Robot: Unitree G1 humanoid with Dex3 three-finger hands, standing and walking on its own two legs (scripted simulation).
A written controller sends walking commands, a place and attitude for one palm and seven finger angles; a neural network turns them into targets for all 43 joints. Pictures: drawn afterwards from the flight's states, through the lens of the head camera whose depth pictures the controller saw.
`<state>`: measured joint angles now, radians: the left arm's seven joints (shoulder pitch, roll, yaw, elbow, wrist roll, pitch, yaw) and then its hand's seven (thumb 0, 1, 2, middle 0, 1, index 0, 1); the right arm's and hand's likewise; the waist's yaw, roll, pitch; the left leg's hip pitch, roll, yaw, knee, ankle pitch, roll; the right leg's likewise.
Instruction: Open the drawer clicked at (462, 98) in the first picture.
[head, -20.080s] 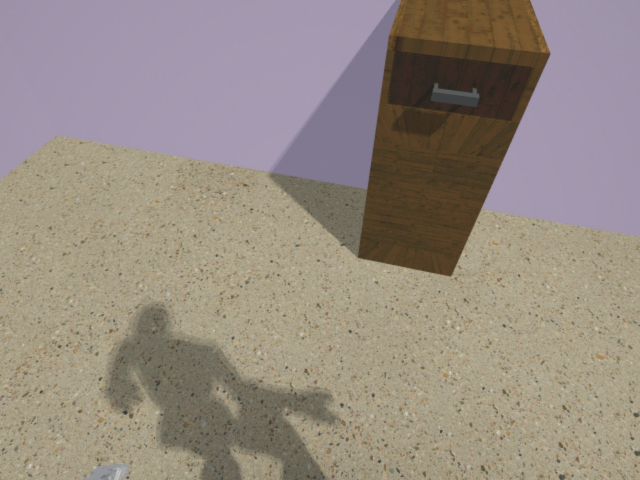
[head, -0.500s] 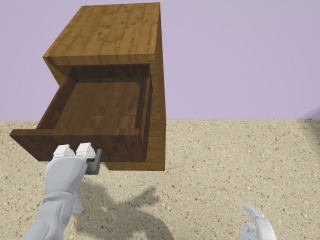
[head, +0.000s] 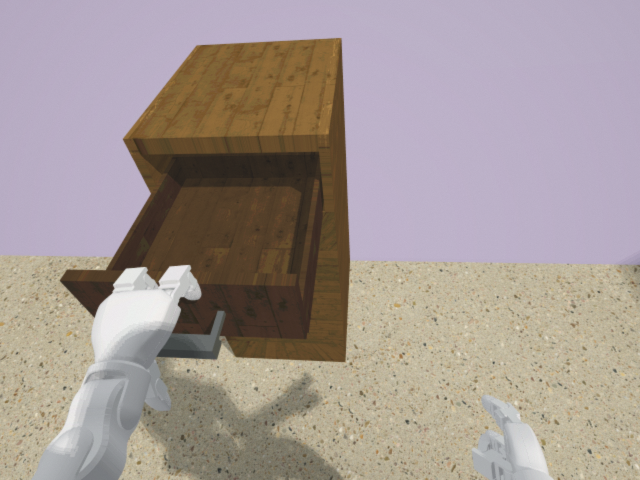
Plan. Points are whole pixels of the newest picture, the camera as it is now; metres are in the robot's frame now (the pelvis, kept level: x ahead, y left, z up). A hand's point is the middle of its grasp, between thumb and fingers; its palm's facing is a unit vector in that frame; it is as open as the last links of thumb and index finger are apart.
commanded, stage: lift the hand off the handle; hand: left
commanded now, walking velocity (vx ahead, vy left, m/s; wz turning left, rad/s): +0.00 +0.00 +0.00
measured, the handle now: (182, 331) +0.29 +0.25 +0.00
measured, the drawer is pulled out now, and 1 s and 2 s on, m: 0.30 0.30 0.30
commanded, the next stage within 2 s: draw the hand back to the body in 0.68 s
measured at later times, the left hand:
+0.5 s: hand (129, 299) +0.26 +0.26 +0.13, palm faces +0.11 -0.04 -0.99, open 13.8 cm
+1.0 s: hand (124, 296) +0.25 +0.26 +0.14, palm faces +0.11 -0.05 -0.99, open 13.8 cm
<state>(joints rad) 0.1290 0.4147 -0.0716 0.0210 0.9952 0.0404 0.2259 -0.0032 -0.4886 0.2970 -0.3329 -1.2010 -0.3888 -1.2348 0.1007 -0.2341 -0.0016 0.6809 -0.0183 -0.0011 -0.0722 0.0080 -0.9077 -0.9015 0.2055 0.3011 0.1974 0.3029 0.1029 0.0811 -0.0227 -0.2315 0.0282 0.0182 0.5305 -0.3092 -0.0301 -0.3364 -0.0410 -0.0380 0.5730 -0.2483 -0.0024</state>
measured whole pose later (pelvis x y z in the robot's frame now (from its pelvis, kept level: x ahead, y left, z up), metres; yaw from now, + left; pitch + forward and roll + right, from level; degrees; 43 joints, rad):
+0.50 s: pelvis +0.01 +0.00 +0.01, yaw +1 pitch -3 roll +0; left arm 0.09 0.51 -0.01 -0.17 0.90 0.05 0.03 0.00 -0.49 0.30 -0.32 -1.20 -0.32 -1.21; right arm 0.10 -0.26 0.02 0.67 0.00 0.03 -0.05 0.01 -0.91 -0.90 0.20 0.30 0.20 0.30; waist 0.12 0.11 0.01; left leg -0.10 0.03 0.01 0.41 -0.26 -0.03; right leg -0.20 -0.04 -0.05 0.44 -0.20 0.00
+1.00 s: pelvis +0.00 +0.01 +0.01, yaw +0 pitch -3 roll +0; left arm 0.09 0.52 0.01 -0.21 0.87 0.06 -0.01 0.00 -0.49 0.30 -0.32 -1.20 -0.32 -1.21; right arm 0.10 -0.26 0.03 0.66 0.00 0.04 -0.02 0.01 -0.91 -0.90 0.20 0.30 0.20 0.30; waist 0.12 0.11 0.02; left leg -0.09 0.03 0.01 0.38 -0.24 -0.02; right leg -0.19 -0.04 -0.05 0.41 -0.17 0.01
